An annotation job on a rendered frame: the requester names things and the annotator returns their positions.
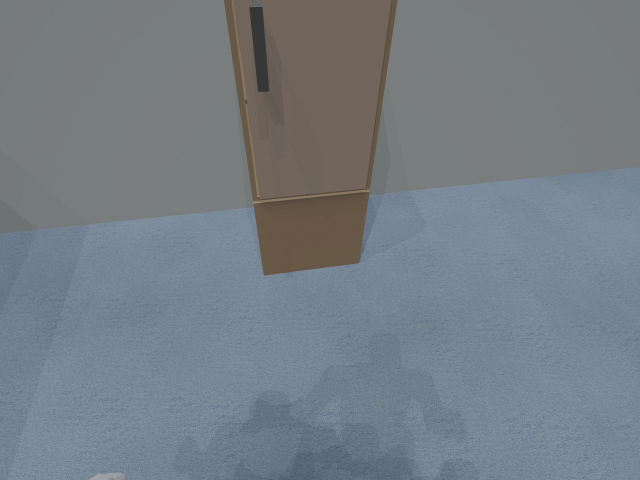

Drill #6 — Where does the handle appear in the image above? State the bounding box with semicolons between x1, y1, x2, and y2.
249;0;269;92

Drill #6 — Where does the cupboard door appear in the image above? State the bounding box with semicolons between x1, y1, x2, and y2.
234;0;391;199

